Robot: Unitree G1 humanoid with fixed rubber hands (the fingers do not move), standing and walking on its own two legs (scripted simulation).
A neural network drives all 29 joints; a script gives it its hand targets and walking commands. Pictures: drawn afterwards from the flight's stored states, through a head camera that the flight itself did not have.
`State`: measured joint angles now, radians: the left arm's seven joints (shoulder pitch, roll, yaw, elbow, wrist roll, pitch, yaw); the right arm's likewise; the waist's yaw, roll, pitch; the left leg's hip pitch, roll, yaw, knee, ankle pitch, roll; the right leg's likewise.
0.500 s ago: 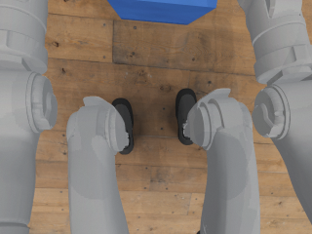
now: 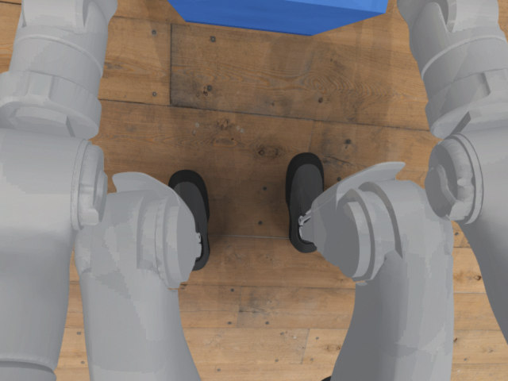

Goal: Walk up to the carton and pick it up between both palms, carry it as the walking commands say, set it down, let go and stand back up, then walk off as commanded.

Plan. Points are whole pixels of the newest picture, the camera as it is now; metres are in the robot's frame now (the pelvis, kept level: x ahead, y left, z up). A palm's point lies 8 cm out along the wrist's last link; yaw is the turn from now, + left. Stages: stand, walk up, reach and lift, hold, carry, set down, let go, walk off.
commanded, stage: reach and lift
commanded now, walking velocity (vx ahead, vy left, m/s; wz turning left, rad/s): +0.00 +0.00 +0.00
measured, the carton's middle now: out of the picture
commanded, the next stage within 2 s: none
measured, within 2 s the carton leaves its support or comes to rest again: leaves its support in 1.34 s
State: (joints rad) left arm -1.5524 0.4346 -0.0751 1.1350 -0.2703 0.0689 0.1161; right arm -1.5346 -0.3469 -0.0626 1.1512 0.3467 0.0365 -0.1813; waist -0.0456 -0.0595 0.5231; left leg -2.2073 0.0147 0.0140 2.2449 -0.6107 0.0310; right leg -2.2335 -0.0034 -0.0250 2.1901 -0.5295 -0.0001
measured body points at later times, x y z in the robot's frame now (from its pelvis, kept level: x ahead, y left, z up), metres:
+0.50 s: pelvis -0.01 +0.00 +0.00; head +0.37 +0.01 +0.22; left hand +0.57 +0.14 -0.20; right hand +0.55 -0.17 -0.19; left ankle +0.11 +0.11 -0.33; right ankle +0.13 -0.12 -0.33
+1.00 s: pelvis -0.01 -0.01 -0.01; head +0.37 +0.01 +0.22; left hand +0.57 +0.14 -0.20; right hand +0.56 -0.16 -0.19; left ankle +0.11 +0.11 -0.33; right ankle +0.13 -0.12 -0.33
